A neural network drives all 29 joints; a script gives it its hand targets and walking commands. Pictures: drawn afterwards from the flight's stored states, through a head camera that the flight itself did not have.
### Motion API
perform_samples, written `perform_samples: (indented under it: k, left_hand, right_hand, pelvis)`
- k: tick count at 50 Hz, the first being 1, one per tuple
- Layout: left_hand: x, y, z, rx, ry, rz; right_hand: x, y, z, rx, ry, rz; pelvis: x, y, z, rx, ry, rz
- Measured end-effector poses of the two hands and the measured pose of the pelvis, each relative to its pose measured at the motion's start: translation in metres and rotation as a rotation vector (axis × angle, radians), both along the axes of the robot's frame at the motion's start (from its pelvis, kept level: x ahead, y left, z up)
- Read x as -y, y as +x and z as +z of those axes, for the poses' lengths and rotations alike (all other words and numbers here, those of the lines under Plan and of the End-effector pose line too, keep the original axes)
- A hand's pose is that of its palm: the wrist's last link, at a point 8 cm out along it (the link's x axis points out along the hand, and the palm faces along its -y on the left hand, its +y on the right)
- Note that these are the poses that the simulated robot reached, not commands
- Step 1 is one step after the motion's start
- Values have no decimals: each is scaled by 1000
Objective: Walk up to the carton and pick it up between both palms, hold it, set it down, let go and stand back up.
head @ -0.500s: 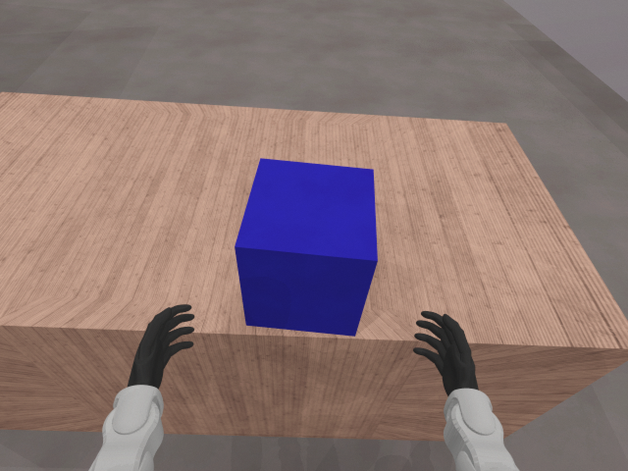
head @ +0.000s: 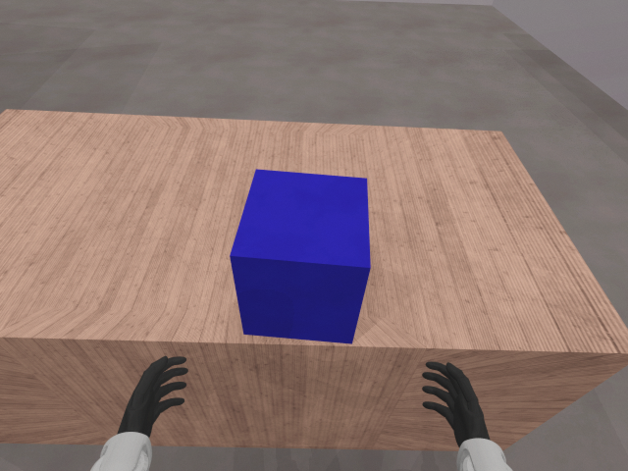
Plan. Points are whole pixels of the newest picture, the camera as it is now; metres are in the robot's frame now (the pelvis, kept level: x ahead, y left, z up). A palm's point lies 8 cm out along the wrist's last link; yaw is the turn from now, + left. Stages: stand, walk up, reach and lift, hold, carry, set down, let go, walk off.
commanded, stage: set down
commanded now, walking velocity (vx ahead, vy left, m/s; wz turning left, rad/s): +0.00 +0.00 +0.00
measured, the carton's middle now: (304, 257) +0.47 +0.03 -0.03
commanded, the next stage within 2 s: let go in 0.84 s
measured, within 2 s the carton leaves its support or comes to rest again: neither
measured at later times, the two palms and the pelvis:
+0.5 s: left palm (137, 456) +0.17 +0.23 -0.07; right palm (485, 458) +0.17 -0.21 -0.07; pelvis +0.01 +0.00 +0.00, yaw -1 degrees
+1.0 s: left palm (147, 459) +0.17 +0.22 -0.08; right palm out of the picture +0.14 -0.23 -0.08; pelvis +0.01 +0.00 +0.01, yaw -1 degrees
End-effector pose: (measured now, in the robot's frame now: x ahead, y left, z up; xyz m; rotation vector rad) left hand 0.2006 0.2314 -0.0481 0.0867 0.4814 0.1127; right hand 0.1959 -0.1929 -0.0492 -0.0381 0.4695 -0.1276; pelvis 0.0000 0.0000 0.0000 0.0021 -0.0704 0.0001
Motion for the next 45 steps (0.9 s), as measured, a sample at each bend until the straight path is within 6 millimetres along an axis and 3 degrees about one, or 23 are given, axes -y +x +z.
perform_samples:
  k: [21, 45]
  left_hand:
    - [1, -32, -17, -206, 30, -4]
    - [8, -38, -31, -377, 72, -16]
  right_hand:
    - [17, -26, -14, -147, -46, 6]
    - [36, -49, -30, -292, -89, 34]
  pelvis:
    - [1, 9, 4, 22, 3, -11]
    - [3, 10, 6, -1, 5, -22]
